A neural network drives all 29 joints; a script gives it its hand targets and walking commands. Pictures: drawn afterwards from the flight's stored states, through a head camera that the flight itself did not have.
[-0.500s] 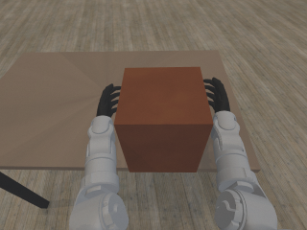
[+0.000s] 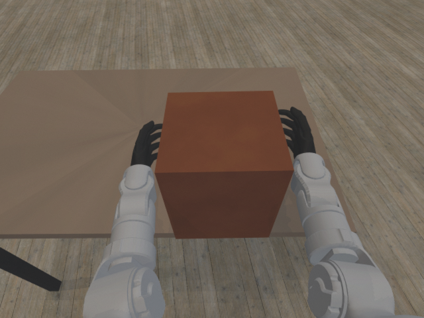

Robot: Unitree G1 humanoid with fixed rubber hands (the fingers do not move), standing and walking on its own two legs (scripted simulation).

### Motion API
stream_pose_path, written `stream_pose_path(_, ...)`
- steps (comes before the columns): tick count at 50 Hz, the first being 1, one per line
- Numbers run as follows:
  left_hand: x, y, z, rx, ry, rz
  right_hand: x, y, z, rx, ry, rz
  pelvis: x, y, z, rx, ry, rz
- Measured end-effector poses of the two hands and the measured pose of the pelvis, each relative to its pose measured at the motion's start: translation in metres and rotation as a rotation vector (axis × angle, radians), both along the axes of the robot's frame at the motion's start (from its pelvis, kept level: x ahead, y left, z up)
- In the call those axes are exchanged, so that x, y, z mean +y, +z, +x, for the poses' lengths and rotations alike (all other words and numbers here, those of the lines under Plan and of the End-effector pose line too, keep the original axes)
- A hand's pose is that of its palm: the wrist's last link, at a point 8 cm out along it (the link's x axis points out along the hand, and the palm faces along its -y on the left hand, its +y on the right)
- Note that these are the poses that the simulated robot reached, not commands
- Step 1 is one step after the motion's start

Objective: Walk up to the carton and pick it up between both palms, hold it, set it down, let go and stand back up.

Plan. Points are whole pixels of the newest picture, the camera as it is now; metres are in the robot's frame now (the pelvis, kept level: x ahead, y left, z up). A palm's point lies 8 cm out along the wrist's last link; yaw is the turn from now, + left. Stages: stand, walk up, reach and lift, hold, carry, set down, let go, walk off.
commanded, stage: set down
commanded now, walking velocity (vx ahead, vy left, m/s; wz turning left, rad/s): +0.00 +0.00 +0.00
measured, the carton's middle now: (221, 169) +0.42 +0.00 +0.03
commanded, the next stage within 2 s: none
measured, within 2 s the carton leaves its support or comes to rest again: neither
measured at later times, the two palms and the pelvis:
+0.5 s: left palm (126, 162) +0.41 +0.19 +0.07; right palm (309, 149) +0.42 -0.18 +0.08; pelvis +0.00 +0.02 -0.01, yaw -3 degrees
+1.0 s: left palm (109, 126) +0.41 +0.19 +0.17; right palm (336, 111) +0.41 -0.20 +0.18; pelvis -0.03 +0.02 -0.01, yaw -2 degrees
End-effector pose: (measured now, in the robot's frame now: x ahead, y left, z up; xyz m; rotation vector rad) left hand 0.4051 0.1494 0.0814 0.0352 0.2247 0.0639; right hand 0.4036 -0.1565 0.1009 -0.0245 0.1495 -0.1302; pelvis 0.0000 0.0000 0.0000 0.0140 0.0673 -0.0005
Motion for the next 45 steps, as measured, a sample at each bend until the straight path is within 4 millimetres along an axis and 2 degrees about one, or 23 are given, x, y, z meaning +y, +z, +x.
stream_pose_path(8, 0.000, -0.004, 0.019, 0.016, 0.022, -0.005, 0.000, -0.008, 0.019, 0.086, 0.009, 0.018, 0.006, -0.003, -0.002, 0.115, -0.035, -0.002)
stream_pose_path(14, 0.010, -0.005, 0.025, 0.024, 0.041, 0.004, 0.002, -0.008, 0.029, 0.105, 0.007, 0.018, 0.013, -0.005, 0.004, 0.164, -0.048, -0.007)
stream_pose_path(19, 0.022, -0.006, 0.019, -0.004, 0.038, 0.001, -0.007, -0.011, 0.024, 0.085, -0.025, -0.003, 0.020, -0.004, 0.006, 0.156, -0.044, -0.017)
stream_pose_path(26, 0.038, -0.008, 0.008, -0.010, 0.059, -0.002, -0.026, -0.016, 0.013, 0.114, -0.029, -0.015, 0.024, -0.006, 0.000, 0.140, -0.058, -0.020)
stream_pose_path(30, 0.040, 0.007, 0.009, -0.032, 0.068, -0.006, -0.035, 0.000, 0.013, 0.101, -0.020, -0.015, 0.025, -0.007, -0.005, 0.146, -0.059, -0.024)
stream_pose_path(39, 0.030, 0.059, 0.013, -0.049, 0.030, -0.003, -0.044, 0.054, 0.013, 0.085, -0.022, -0.015, 0.022, -0.008, -0.017, 0.085, -0.056, -0.023)
stream_pose_path(45, 0.033, 0.077, 0.010, -0.034, 0.040, 0.003, -0.043, 0.074, 0.009, 0.095, -0.019, -0.013, 0.019, -0.007, -0.023, 0.050, -0.049, -0.020)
